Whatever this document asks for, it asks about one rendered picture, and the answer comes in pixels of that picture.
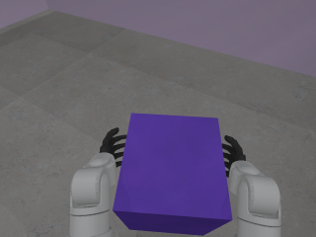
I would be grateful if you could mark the left robot forearm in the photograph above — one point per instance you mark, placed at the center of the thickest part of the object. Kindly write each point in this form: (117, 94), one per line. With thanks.
(90, 197)

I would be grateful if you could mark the robot right hand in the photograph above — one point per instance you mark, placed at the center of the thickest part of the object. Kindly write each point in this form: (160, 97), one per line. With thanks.
(236, 153)

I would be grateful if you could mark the robot left hand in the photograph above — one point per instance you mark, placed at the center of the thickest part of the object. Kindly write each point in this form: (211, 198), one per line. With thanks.
(109, 147)

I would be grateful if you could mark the carton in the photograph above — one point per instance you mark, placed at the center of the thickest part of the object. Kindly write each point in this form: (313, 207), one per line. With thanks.
(172, 176)

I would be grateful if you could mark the right robot forearm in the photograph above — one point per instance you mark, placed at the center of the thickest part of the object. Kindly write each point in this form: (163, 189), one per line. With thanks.
(258, 201)

